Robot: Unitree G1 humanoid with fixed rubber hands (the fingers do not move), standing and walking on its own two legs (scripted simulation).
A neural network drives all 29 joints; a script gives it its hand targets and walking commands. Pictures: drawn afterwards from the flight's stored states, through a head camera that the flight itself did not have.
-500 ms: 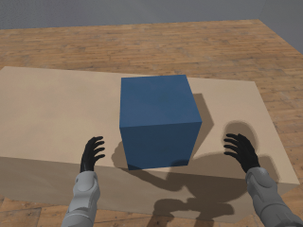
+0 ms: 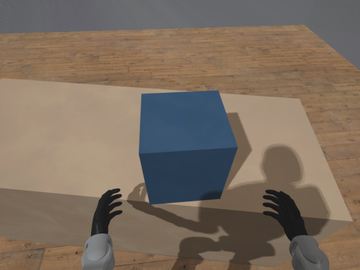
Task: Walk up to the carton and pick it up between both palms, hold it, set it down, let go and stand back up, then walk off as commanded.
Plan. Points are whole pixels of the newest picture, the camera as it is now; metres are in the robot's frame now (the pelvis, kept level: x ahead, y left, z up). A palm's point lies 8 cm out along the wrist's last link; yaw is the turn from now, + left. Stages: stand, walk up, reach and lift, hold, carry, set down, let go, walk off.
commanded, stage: set down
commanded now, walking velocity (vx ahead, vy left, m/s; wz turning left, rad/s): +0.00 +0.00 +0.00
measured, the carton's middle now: (183, 149) +0.42 +0.03 -0.01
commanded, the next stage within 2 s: let go in 1.26 s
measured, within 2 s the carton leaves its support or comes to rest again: neither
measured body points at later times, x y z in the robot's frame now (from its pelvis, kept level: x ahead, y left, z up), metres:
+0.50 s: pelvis +0.00 +0.00 +0.00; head -0.01 +0.02 +0.45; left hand +0.21 +0.21 -0.07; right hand +0.21 -0.21 -0.06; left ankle +0.03 +0.15 -0.74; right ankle -0.03 -0.10 -0.74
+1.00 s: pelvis +0.00 +0.00 +0.00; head -0.01 +0.02 +0.45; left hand +0.20 +0.22 -0.08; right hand +0.19 -0.19 -0.08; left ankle +0.03 +0.15 -0.74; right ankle -0.03 -0.10 -0.74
